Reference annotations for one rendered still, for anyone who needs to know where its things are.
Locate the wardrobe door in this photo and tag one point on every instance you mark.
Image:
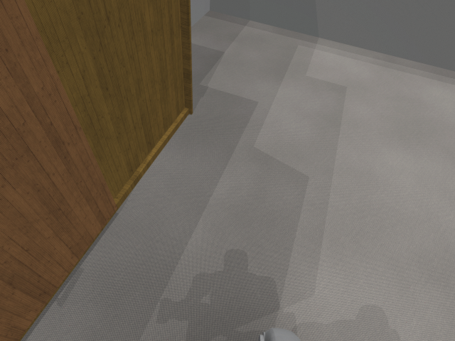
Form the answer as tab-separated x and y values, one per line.
121	65
54	199

